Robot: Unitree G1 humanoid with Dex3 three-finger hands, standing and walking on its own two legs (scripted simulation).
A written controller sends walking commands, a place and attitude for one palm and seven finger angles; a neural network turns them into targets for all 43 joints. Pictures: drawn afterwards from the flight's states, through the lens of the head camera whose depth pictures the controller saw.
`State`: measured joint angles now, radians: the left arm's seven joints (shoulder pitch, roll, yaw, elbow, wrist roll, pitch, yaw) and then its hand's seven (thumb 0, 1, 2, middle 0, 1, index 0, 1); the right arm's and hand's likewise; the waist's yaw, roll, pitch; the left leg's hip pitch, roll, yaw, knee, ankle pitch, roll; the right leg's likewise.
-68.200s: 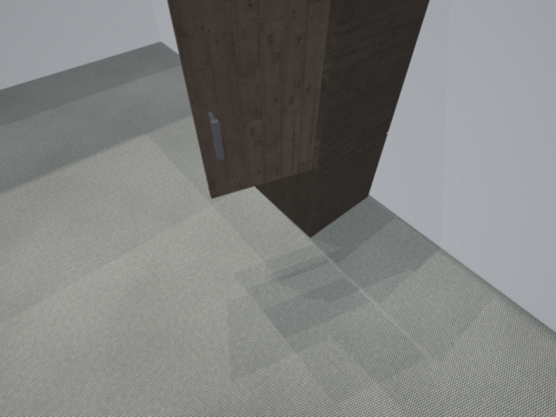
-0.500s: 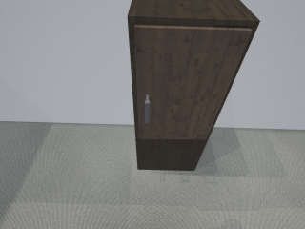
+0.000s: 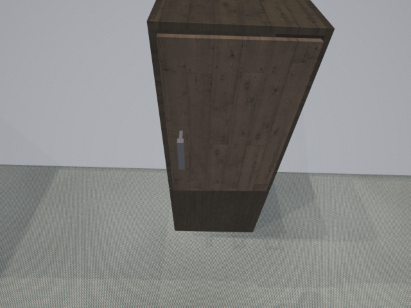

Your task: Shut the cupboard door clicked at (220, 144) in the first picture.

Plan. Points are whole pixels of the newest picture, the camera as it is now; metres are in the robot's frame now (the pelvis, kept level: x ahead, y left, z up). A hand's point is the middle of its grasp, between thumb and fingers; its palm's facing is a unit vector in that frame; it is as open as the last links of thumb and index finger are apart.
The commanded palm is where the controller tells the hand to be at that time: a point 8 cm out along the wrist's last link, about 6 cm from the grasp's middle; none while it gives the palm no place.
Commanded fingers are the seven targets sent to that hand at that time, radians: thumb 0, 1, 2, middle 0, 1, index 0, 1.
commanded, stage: shuffle to correct the standing spot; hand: left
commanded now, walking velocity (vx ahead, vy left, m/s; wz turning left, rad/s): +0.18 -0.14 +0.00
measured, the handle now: (181, 150) +0.57 +0.10 -0.09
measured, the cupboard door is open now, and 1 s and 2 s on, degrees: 1 1 1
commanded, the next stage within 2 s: come to a stop and stand still in 0.64 s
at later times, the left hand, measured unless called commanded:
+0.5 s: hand out of the picture +0.15 +0.13 -0.18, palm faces +0.08 -0.97 -0.24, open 7.3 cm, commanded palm none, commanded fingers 0.00 0.90 0.90 -0.20 -0.30 -0.20 -0.30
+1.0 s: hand (189, 302) +0.18 +0.05 -0.18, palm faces +0.11 -0.97 -0.21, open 7.3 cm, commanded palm none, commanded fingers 0.00 0.90 0.90 -0.20 -0.30 -0.20 -0.30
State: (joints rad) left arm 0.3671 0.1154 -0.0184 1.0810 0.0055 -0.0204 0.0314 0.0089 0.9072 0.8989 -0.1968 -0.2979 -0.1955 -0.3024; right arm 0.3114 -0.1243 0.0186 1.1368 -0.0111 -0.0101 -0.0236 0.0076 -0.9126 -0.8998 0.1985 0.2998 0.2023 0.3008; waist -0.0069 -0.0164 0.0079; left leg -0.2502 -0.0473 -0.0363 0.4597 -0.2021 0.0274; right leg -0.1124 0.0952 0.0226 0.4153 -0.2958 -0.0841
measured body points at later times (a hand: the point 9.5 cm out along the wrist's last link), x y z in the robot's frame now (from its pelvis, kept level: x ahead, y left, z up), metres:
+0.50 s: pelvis +0.10 -0.07 -0.01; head +0.14 -0.07 +0.43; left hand +0.14 +0.18 -0.16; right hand +0.07 -0.29 -0.17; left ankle +0.03 +0.08 -0.72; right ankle +0.11 -0.18 -0.74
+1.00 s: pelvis +0.18 -0.14 -0.01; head +0.21 -0.14 +0.44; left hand +0.17 +0.10 -0.16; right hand +0.26 -0.37 -0.16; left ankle +0.16 +0.01 -0.74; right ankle +0.20 -0.26 -0.74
